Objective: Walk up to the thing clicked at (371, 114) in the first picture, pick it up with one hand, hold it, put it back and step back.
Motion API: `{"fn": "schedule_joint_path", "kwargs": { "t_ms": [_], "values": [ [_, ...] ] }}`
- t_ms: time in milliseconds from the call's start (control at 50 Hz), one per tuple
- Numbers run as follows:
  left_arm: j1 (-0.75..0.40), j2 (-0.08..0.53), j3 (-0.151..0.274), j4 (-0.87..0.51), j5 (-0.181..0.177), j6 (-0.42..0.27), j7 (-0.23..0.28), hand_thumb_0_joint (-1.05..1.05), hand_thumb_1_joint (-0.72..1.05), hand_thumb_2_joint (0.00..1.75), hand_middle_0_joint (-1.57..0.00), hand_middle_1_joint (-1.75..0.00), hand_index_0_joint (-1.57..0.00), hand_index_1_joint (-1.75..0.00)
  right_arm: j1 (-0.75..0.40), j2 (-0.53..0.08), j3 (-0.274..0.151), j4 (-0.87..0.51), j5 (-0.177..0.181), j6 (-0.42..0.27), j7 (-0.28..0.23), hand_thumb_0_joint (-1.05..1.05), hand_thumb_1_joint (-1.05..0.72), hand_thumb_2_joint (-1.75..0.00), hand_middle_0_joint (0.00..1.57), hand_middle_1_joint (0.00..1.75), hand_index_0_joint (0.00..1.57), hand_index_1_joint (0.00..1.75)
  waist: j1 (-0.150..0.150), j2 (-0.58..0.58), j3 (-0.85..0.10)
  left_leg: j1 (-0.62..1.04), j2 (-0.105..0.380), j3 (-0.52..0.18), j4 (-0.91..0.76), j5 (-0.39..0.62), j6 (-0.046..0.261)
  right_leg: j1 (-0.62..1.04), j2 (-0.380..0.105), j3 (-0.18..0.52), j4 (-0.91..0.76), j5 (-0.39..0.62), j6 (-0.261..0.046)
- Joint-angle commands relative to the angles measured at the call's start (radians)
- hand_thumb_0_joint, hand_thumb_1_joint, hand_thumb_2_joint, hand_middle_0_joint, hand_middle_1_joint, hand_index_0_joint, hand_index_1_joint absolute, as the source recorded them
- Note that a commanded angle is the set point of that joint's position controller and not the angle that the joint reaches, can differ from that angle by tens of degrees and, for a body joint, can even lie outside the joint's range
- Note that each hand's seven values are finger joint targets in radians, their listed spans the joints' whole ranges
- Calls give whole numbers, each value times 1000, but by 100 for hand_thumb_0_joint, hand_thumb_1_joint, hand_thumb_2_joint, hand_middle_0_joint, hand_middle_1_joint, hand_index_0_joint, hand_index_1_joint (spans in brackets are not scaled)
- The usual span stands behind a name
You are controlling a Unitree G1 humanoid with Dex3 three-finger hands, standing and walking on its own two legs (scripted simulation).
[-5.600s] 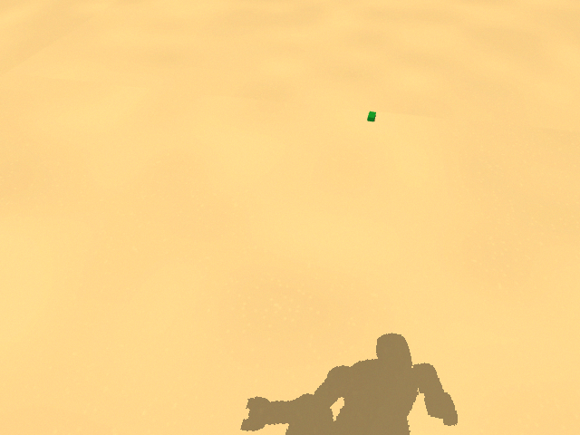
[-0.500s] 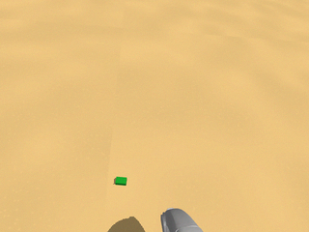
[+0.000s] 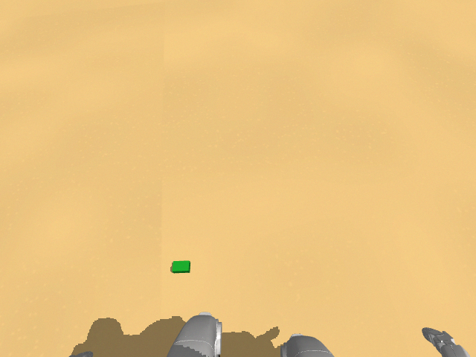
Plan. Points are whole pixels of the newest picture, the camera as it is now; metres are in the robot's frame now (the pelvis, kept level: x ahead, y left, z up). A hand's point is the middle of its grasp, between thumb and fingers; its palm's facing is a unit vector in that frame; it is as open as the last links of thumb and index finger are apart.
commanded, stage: walk up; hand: left
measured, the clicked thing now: (181, 266) +0.46 +0.29 -0.73
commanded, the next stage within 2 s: none
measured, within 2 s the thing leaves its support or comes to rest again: neither
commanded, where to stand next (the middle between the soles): +0.08 +0.00 m, yaw +3 degrees
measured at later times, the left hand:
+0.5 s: hand out of the picture +0.03 +0.25 -0.12, palm faces +0.02 -0.87 -0.50, open 7.4 cm
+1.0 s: hand out of the picture -0.04 +0.26 -0.13, palm faces +0.11 -0.93 -0.34, open 7.4 cm
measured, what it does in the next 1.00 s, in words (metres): steps on the spot: left foot, then left foot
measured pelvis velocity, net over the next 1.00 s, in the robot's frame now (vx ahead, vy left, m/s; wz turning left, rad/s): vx -0.06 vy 0.00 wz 0.10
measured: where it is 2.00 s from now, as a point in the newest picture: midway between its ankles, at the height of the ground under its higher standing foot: outside the picture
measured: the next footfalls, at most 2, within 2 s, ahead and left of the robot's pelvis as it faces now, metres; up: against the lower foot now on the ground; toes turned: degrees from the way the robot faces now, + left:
left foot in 0.10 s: +0.12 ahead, +0.11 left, +0.00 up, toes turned +3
left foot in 0.68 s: -0.02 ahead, +0.14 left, +0.00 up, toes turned +3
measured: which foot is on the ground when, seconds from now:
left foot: up 0.00-0.08, down 0.10-0.34, up 0.36-0.66, down 0.68-1.00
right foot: down 0.00-1.00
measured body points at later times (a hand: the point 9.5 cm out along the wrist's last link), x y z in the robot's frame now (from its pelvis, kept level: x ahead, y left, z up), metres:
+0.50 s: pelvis -0.04 -0.03 +0.01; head +0.03 -0.07 +0.45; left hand +0.03 +0.29 -0.08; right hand +0.11 -0.35 -0.13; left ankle -0.02 +0.15 -0.63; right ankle -0.02 -0.14 -0.71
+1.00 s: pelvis -0.06 +0.00 +0.02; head -0.06 -0.01 +0.47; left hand -0.04 +0.30 -0.11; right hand +0.07 -0.29 -0.11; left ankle -0.06 +0.14 -0.71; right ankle -0.02 -0.14 -0.71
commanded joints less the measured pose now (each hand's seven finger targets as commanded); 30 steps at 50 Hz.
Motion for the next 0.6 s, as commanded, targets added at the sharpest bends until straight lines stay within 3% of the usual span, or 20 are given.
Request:
{"fn": "schedule_joint_path", "kwargs": {
  "t_ms": [0, 40, 60, 80, 100, 120, 140, 180, 220, 260, 280, 300, 320, 340, 360, 400, 420, 440, 500, 580],
  "values": [
    [-26, 277, 56, -57, -23, -34, 52, 0, 90, 90, -20, -30, -20, -30, 108, -153, -48, -16, 3, 3, 12, 0, -90, -90, 20, 30, 20, 30, -38, -207, -191, 129, 13, 20, -250, 130, -3, 97, -255, 197, -107, 897, -215],
    [-68, 278, 49, -65, -43, -28, 56, 0, 90, 90, -20, -30, -20, -30, 137, -154, -60, -9, -11, 12, 19, 0, -90, -90, 20, 30, 20, 30, -72, -184, -216, 262, -8, 31, -417, 368, 17, 49, -236, 162, -43, 818, -158],
    [-57, 254, 43, -66, -48, -25, 59, 0, 90, 90, -20, -30, -20, -30, 109, -185, -70, -19, -24, 15, 22, 0, -90, -90, 20, 30, 20, 30, -60, -115, -216, 310, 17, -25, -439, 628, 31, 11, -196, 145, -17, 701, -109],
    [-40, 235, 37, -66, -52, -23, 62, 0, 90, 90, -20, -30, -20, -30, 55, -226, -83, -47, -33, 21, 27, 0, -90, -90, 20, 30, 20, 30, -41, -27, -222, 357, 95, -141, -438, 808, 73, -43, -138, 102, 33, 563, -61],
    [-16, 216, 34, -61, -55, -21, 67, 0, 90, 90, -20, -30, -20, -30, 26, -265, -94, -77, -39, 27, 33, 0, -90, -90, 20, 30, 20, 30, -38, 55, -254, 365, 212, -304, -501, 888, 171, -50, -51, 43, 157, 371, -9],
    [-3, 216, 34, -46, -59, -14, 79, 0, 90, 90, -20, -30, -20, -30, 9, -281, -94, -78, -19, 32, 41, 0, -90, -90, 20, 30, 20, 30, -47, 138, -271, 326, 303, -376, -518, 962, 286, -9, 18, -6, 251, 61, 7],
    [9, 213, 33, -24, -48, -12, 83, 0, 90, 90, -20, -30, -20, -30, -21, -246, -90, -78, -24, 35, 42, 0, -90, -90, 20, 30, 20, 30, -38, 166, -261, 295, 338, -435, -528, 975, 320, 2, 18, 19, 284, -200, 1],
    [-4, 215, 41, -14, -42, -13, 75, 0, 90, 90, -20, -30, -20, -30, -52, -208, -84, -90, -32, 51, 44, 0, -90, -90, 20, 30, 20, 30, -32, 131, -224, 221, 270, -318, -553, 833, 262, 6, 6, 42, 283, -225, -12],
    [22, 211, 49, -9, -38, -22, 70, 0, 90, 90, -20, -30, -20, -30, -81, -202, -82, -110, -33, 63, 46, 0, -90, -90, 20, 30, 20, 30, -10, 118, -240, 222, 221, -233, -485, 831, 213, 24, 4, -2, 196, -119, -19],
    [88, 192, 50, 18, -33, -38, 76, 0, 90, 90, -20, -30, -20, -30, -113, -187, -82, -109, -30, 82, 54, 0, -90, -90, 20, 30, 20, 30, 28, 103, -283, 255, 155, -168, -363, 792, 148, 101, -3, -12, -131, 60, -7],
    [95, 219, 61, 32, -22, -50, 82, 0, 90, 90, -20, -30, -20, -30, -130, -164, -77, -117, -28, 91, 61, 0, -90, -90, 20, 30, 20, 30, 34, 57, -284, 186, 108, -138, -284, 715, 96, 184, -45, 53, -248, 180, -6],
    [97, 284, 76, 27, -5, -58, 90, 0, 90, 90, -20, -30, -20, -30, -157, -132, -70, -132, -19, 96, 63, 0, -90, -90, 20, 30, 20, 30, 46, -88, -250, 15, 17, -116, -169, 524, 44, 260, -158, 262, -301, 329, -27],
    [63, 345, 87, 9, 9, -62, 97, 0, 90, 90, -20, -30, -20, -30, -142, -105, -63, -142, -26, 100, 57, 0, -90, -90, 20, 30, 20, 30, 27, -209, -186, -166, -79, -84, -89, 7, -3, 296, -332, 457, -327, 547, -120],
    [29, 409, 99, -15, 17, -63, 102, 0, 90, 90, -20, -30, -20, -30, -152, -133, -78, -156, -41, 110, 47, 0, -90, -90, 20, 30, 20, 30, 33, -188, -184, -140, -57, -179, 63, -123, -3, 174, -469, 570, -344, 622, -275],
    [-2, 409, 104, -26, 15, -65, 107, 0, 90, 90, -20, -30, -20, -30, -155, -159, -95, -152, -49, 114, 45, 0, -90, -90, 20, 30, 20, 30, 21, -163, -153, -105, -40, -211, 138, -111, -6, 79, -485, 602, -375, 566, -306],
    [-72, 328, 88, -31, 10, -68, 107, 0, 90, 90, -20, -30, -20, -30, -103, -166, -108, -104, -36, 109, 64, 0, -90, -90, 20, 30, 20, 30, -35, -58, -102, -82, -91, -212, 204, -13, -17, 65, -332, 355, -317, 531, -221],
    [-101, 316, 88, -32, 18, -71, 106, 0, 90, 90, -20, -30, -20, -30, -53, -146, -105, -86, -31, 108, 70, 0, -90, -90, 20, 30, 20, 30, -57, -87, -121, -94, -110, -196, 206, 38, -26, 108, -275, 271, -288, 516, -187],
    [-87, 293, 86, -32, 20, -74, 103, 0, 90, 90, -20, -30, -20, -30, -39, -138, -102, -78, -28, 106, 72, 0, -90, -90, 20, 30, 20, 30, -45, -100, -134, -85, -114, -185, 185, 75, -33, 132, -236, 238, -282, 457, -161],
    [-22, 237, 68, -32, 28, -84, 89, 0, 90, 90, -20, -30, -20, -30, -45, -132, -88, -58, -15, 88, 68, 0, -90, -90, 20, 30, 20, 30, 7, -158, -213, -63, -80, -143, 9, 97, -51, 297, -182, 192, -287, 347, -145],
    [8, 272, 78, -25, 29, -68, 64, 0, 90, 90, -20, -30, -20, -30, -78, -124, -71, -37, -25, 56, 69, 0, -90, -90, 20, 30, 20, 30, 33, -285, -190, 98, -40, -6, -365, 5, -56, 256, -206, 168, -284, 253, -164]
  ]
}}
